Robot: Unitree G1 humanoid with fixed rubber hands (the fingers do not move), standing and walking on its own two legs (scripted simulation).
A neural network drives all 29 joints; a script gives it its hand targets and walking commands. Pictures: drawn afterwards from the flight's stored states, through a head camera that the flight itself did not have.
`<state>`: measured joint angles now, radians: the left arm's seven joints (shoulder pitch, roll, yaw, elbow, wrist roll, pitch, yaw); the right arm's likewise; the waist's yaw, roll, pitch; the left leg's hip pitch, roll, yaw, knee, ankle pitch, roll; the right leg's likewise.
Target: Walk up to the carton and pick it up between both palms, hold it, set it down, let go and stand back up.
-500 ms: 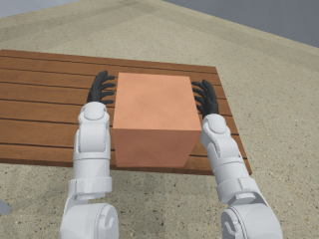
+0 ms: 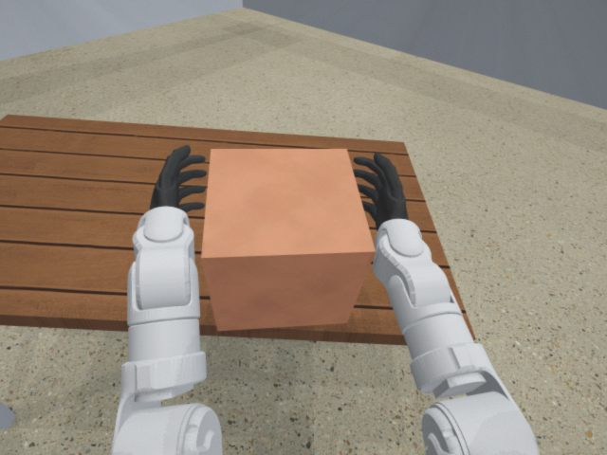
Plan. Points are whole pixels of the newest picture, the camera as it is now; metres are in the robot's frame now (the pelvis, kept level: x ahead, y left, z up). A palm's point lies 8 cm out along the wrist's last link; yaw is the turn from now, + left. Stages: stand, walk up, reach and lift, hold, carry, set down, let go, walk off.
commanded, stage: hold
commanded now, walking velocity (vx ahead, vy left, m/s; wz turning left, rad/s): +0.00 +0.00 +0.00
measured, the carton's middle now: (282, 240) +0.36 +0.01 +0.12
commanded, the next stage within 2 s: none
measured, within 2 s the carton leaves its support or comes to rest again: neither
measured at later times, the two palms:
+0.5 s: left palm (171, 204) +0.35 +0.14 +0.19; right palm (392, 209) +0.36 -0.13 +0.18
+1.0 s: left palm (169, 207) +0.35 +0.15 +0.18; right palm (391, 213) +0.35 -0.13 +0.17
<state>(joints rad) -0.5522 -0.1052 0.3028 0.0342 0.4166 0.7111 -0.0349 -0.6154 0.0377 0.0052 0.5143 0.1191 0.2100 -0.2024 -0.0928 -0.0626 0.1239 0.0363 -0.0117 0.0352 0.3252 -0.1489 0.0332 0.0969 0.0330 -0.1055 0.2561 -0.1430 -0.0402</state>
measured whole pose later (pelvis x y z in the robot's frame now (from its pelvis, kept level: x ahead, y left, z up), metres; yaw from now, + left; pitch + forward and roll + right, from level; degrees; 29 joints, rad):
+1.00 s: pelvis +0.00 +0.00 +0.00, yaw -1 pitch -12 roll -1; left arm -0.55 -0.10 0.29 -0.02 0.42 0.75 -0.05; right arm -0.60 0.04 0.02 0.45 0.12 0.24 -0.21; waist -0.09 -0.06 0.13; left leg 0.04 -0.01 0.05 0.31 -0.14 0.03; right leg 0.09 0.03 -0.09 0.26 -0.14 -0.04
